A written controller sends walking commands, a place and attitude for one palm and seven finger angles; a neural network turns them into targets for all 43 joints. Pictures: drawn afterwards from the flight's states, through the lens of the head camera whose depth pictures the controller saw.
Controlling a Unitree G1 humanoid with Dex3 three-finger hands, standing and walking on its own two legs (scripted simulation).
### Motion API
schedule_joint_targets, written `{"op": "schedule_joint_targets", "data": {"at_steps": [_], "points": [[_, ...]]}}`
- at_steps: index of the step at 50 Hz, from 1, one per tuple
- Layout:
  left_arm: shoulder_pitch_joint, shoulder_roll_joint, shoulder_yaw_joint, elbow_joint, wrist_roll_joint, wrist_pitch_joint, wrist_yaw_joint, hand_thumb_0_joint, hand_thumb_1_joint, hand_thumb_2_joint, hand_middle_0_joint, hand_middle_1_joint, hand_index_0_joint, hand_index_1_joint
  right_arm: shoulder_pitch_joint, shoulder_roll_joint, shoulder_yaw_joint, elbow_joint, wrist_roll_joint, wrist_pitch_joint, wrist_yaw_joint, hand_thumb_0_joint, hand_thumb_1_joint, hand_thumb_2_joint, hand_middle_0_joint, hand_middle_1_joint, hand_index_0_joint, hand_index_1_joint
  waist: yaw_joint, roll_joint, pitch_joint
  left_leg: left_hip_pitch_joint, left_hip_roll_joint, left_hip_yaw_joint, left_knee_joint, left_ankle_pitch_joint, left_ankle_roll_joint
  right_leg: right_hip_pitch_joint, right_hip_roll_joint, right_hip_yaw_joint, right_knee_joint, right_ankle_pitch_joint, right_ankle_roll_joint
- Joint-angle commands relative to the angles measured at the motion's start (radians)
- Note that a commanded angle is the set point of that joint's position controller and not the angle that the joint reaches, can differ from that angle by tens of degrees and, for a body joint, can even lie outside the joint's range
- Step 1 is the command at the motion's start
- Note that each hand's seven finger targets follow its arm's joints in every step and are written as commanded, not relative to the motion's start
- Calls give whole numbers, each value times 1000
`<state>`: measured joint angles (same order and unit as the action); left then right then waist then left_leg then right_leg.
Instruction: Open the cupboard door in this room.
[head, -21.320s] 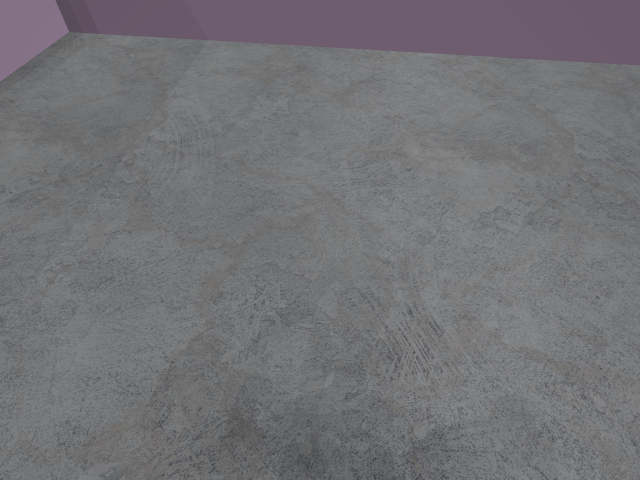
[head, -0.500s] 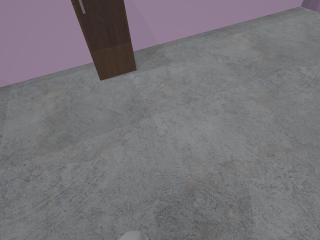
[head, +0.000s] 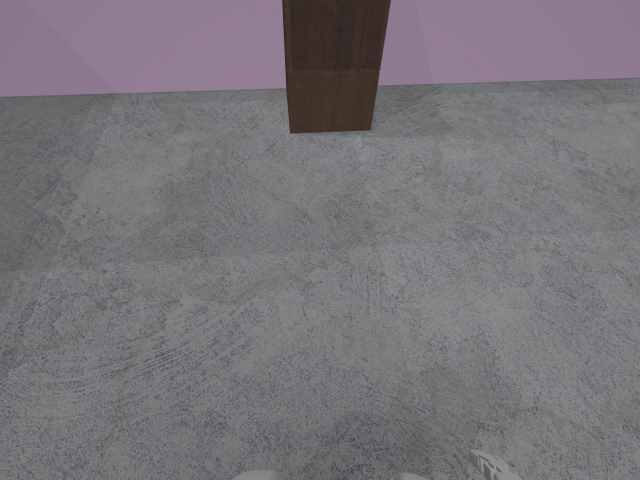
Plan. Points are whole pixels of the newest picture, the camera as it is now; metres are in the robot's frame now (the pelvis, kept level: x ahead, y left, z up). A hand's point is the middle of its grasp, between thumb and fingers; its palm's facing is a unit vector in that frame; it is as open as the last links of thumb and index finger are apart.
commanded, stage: turn or walk to find it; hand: left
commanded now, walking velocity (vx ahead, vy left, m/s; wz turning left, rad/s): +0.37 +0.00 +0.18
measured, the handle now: out of the picture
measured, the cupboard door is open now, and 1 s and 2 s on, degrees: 0 0 0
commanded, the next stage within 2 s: stand and wait in 0.78 s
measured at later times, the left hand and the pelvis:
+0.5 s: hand (263, 355) +0.31 +0.13 -0.14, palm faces +0.08 -0.97 -0.21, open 7.3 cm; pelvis +0.21 -0.06 +0.01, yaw +5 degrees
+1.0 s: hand (247, 364) +0.30 +0.16 -0.18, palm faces +0.25 -0.96 -0.11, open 7.4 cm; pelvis +0.40 +0.02 +0.00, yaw +8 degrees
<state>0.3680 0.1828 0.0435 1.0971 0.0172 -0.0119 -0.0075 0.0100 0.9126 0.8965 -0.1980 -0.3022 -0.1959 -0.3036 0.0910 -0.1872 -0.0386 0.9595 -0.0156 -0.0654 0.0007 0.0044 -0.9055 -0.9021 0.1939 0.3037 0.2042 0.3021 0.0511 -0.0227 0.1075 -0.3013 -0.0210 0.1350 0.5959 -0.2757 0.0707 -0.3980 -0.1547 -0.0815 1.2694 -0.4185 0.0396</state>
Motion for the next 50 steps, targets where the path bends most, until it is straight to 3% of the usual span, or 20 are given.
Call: {"op": "schedule_joint_targets", "data": {"at_steps": [1, 7, 13, 15, 17, 18, 19, 20, 22, 25, 28, 33, 39, 42, 43, 44, 45, 46, 48, 50], "points": [[35, 35, 7, -72, 15, -13, 1, 0, 900, 900, -200, -300, -200, -300, 159, -111, -25, 21, 2, -18, -8, 0, -900, -900, 200, 300, 200, 300, -25, 118, -60, 42, 246, -235, -372, 248, 105, -101, -29, 30, -86, 117, 15], [-162, 59, 17, -161, 11, -6, -13, 0, 900, 900, -200, -300, -200, -300, 223, -119, -44, 40, 3, -25, -10, 0, -900, -900, 200, 300, 200, 300, -45, 99, 15, 115, 245, -241, -433, 209, 128, -218, -35, 32, -309, 251, 40], [-330, 55, 15, -226, 6, -23, -22, 0, 900, 900, -200, -300, -200, -300, 312, -132, -48, 80, -9, -18, -18, 0, -900, -900, 200, 300, 200, 300, -92, 123, 14, 237, 262, -244, -354, 345, 112, -150, 19, -8, -587, 220, 10], [-307, 65, 20, -222, 5, -29, -23, 0, 900, 900, -200, -300, -200, -300, 310, -139, -49, 88, -13, -13, -20, 0, -900, -900, 200, 300, 200, 300, -74, 114, 14, 207, 263, -247, -295, 392, 96, -35, 49, -27, -651, 201, -10], [-62, 116, 35, -146, 10, -49, -20, 0, 900, 900, -200, -300, -200, -300, 301, -142, -47, 96, -6, -11, -19, 0, -900, -900, 200, 300, 200, 300, 39, 18, -128, 156, 184, -188, 13, 509, 39, 310, 88, -45, -786, 255, -35], [112, 211, 58, -89, 21, -64, -7, 0, 900, 900, -200, -300, -200, -300, 318, -98, -40, 88, 6, -16, -9, 0, -900, -900, 200, 300, 200, 300, 100, -172, -260, -48, 89, -107, 325, 276, -7, 588, -124, 182, -831, 259, -97], [199, 294, 70, -60, 6, -61, 3, 0, 900, 900, -200, -300, -200, -300, 325, -58, -28, 51, 11, -14, -8, 0, -900, -900, 200, 300, 200, 300, 87, -322, -293, -283, -32, -103, 597, -280, -35, 689, -346, 525, -924, 412, -179], [120, 280, 73, -71, -4, -60, 6, 0, 900, 900, -200, -300, -200, -300, 287, -88, -36, 59, 10, -4, -7, 0, -900, -900, 200, 300, 200, 300, 77, -240, -267, -293, 37, -201, 713, -248, -22, 559, -358, 546, -992, 209, -206], [-53, 175, 46, -110, -3, -59, 10, 0, 900, 900, -200, -300, -200, -300, 202, -59, -39, 58, -1, 8, 5, 0, -900, -900, 200, 300, 200, 300, 16, -51, -74, -344, 115, -197, 749, -54, -28, 326, -274, 386, -1046, 0, -172], [-99, 92, 23, -102, 3, -69, 16, 0, 900, 900, -200, -300, -200, -300, 276, -17, -35, 95, -13, 41, 13, 0, -900, -900, 200, 300, 200, 300, -55, -85, -48, -263, 141, -162, 659, 47, -64, 166, -181, 157, -1086, 91, -121], [-49, 77, 24, -73, 8, -79, 18, 0, 900, 900, -200, -300, -200, -300, 260, -7, -35, 87, -17, 51, 18, 0, -900, -900, 200, 300, 200, 300, -61, -101, -43, -298, 155, -129, 568, 88, -90, 181, -151, 79, -1096, 198, -132], [33, 88, 13, -22, 4, -91, 19, 0, 900, 900, -200, -300, -200, -300, 108, 2, -28, 41, -12, 44, 35, 0, -900, -900, 200, 300, 200, 300, -34, -82, -5, -345, 164, -84, 338, 128, -102, 277, -143, 21, -1102, 350, -151], [98, 110, 14, 21, 7, -76, 25, 0, 900, 900, -200, -300, -200, -300, -37, -3, -16, -14, -6, 26, 40, 0, -900, -900, 200, 300, 200, 300, 3, -91, 18, -211, 129, -31, 70, 76, -67, 350, -179, 9, -1041, 464, -159], [78, 113, 11, 28, -1, -64, 31, 0, 900, 900, -200, -300, -200, -300, 128, -47, -21, 39, -14, 12, 20, 0, -900, -900, 200, 300, 200, 300, -90, -56, -75, 109, 63, 12, -104, 141, -48, 305, -116, -76, -754, 720, -107], [99, 90, 4, 20, -7, -61, 28, 0, 900, 900, -200, -300, -200, -300, 263, -120, -36, 76, -18, 5, 7, 0, -900, -900, 200, 300, 200, 300, -136, 75, -197, 382, 161, -82, -116, 352, -14, 161, -49, -120, -533, 579, -55], [143, 34, -9, 8, -17, -59, 23, 0, 900, 900, -200, -300, -200, -300, 369, -225, -58, 101, -14, 6, -6, 0, -900, -900, 200, 300, 200, 300, -150, 312, -311, 591, 413, -387, -117, 678, 96, -65, 84, -135, -244, -43, -9], [107, 39, -13, -13, -10, -57, 33, 0, 900, 900, -200, -300, -200, -300, 375, -241, -54, 110, 1, 15, -13, 0, -900, -900, 200, 300, 200, 300, -150, 265, -328, 547, 492, -416, -178, 734, 161, -112, 93, -43, -100, -250, -18], [63, 28, -15, -14, -14, -49, 38, 0, 900, 900, -200, -300, -200, -300, 306, -226, -51, 94, 4, 11, -22, 0, -900, -900, 200, 300, 200, 300, -136, 235, -291, 452, 504, -406, -205, 684, 176, -151, 59, 13, -36, -204, -17], [2, 22, -10, -7, -4, -41, 30, 0, 900, 900, -200, -300, -200, -300, 188, -130, -27, 73, 1, 10, -23, 0, -900, -900, 200, 300, 200, 300, -92, 146, -134, 237, 416, -289, -253, 607, 135, -139, 12, 41, -75, -109, -7], [44, -17, -13, 15, -2, -19, 26, 0, 900, 900, -200, -300, -200, -300, 131, -87, -10, 69, 0, 1, -23, 0, -900, -900, 200, 300, 200, 300, -42, 120, -106, 87, 349, -176, -296, 566, 89, -17, 6, 33, -171, -31, 5]]}}
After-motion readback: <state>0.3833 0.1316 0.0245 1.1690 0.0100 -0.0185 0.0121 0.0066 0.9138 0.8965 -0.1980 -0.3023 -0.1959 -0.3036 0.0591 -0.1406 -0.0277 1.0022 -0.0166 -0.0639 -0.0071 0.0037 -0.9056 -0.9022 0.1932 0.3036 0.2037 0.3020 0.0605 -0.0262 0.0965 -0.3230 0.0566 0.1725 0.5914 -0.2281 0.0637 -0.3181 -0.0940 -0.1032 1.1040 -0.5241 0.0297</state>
